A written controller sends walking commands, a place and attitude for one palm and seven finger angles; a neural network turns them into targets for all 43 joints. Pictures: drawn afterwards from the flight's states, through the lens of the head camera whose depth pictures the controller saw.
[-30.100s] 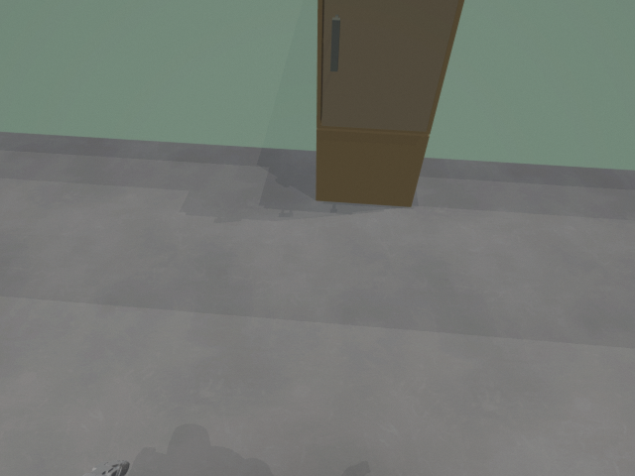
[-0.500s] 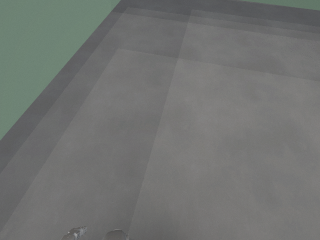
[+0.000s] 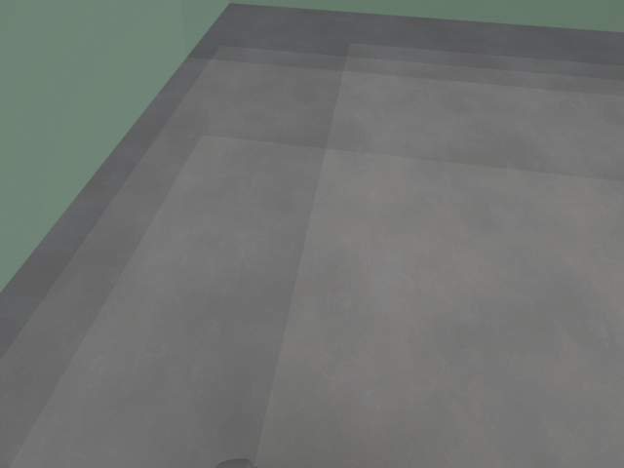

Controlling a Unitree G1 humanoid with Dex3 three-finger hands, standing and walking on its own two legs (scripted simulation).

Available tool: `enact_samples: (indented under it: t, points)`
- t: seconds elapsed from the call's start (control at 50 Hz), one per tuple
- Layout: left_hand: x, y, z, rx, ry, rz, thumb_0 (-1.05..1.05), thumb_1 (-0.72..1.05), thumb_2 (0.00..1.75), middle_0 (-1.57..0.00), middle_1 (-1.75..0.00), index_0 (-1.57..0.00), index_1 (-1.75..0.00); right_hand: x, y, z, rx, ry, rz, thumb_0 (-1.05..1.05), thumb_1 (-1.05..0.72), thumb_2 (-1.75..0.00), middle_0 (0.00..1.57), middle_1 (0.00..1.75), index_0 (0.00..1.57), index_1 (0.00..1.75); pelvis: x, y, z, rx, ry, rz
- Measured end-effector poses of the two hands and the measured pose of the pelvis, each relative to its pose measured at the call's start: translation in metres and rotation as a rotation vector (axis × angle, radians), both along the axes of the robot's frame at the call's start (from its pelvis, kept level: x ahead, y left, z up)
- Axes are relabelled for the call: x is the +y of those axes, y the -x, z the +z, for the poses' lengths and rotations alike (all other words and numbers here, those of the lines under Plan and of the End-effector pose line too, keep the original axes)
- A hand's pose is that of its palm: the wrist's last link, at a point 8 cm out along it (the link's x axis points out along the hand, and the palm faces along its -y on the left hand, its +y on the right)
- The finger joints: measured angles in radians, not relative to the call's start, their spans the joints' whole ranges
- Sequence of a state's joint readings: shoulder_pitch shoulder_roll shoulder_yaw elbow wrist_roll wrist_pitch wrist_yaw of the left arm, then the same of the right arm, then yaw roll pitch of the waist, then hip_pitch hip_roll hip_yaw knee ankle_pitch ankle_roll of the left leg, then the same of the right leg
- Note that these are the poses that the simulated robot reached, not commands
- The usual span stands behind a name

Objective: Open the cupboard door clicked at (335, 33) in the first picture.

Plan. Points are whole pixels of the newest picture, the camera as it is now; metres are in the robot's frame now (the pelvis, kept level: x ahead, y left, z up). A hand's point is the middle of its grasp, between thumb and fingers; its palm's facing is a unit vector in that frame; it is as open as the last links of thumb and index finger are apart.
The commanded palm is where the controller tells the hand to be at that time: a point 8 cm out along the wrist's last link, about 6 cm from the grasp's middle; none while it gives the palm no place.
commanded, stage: walk to a spot facing it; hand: left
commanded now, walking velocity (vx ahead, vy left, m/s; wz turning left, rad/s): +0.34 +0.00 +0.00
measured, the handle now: out of the picture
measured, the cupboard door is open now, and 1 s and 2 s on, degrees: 43 43 43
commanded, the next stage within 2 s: turn to face it in 0.14 s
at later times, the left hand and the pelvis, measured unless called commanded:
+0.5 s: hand (222, 384) +0.27 +0.16 -0.16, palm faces +0.15 -0.97 -0.20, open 7.3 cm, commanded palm none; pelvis +0.20 -0.03 +0.00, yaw +7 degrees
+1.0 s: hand (212, 360) +0.30 +0.18 -0.16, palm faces +0.40 -0.87 -0.30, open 7.4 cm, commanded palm none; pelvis +0.29 -0.06 -0.01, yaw +24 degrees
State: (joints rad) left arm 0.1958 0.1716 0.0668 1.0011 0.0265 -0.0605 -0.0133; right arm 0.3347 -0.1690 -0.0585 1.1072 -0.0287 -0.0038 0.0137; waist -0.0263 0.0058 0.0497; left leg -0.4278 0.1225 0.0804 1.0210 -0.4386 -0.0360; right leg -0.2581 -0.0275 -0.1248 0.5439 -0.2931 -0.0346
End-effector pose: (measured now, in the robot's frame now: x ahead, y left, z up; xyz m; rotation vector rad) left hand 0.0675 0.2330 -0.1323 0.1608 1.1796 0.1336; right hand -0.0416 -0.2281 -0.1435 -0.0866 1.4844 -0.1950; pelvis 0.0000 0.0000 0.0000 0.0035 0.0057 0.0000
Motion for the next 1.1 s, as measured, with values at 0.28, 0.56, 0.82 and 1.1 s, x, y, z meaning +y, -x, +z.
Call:
enact_samples:
  t: [0.28, 0.56, 0.82, 1.1]
  points:
    - [0.008, -0.046, -0.023, 0.261, 0.02, 0.027, 0.0, 0.92, 0.89, -0.2, -0.3, -0.19, -0.3, -0.009, -0.227, 0.013, -0.342, 0.079, 0.081, 0.0, -0.91, -0.9, 0.2, 0.3, 0.2, 0.3, 0.001, -0.122, -0.008, -0.009, -0.011, -0.04]
    - [-0.022, -0.193, 0.002, -0.037, -0.009, 0.163, -0.01, 0.94, 0.89, -0.2, -0.3, -0.2, -0.3, -0.033, -0.305, 0.007, -0.1, 0.016, 0.188, 0.01, -0.91, -0.9, 0.2, 0.3, 0.2, 0.3, -0.032, -0.216, 0.003, -0.001, -0.029, 0.164]
    - [0.01, -0.199, -0.011, 0.05, -0.028, 0.303, 0.0, 0.92, 0.89, -0.2, -0.3, -0.19, -0.3, -0.022, -0.448, 0.021, -0.303, 0.083, 0.406, 0.0, -0.9, -0.9, 0.2, 0.3, 0.2, 0.3, -0.027, -0.258, -0.005, 0.014, 0.016, 0.296]
    - [-0.039, -0.186, 0.017, 0.027, -0.098, 0.47, 0.0, 0.91, 0.89, -0.2, -0.3, -0.2, -0.3, -0.041, -0.534, 0.011, -0.251, 0.011, 0.561, 0.01, -0.9, -0.9, 0.2, 0.3, 0.2, 0.3, -0.071, -0.3, 0.002, 0.02, -0.028, 0.495]
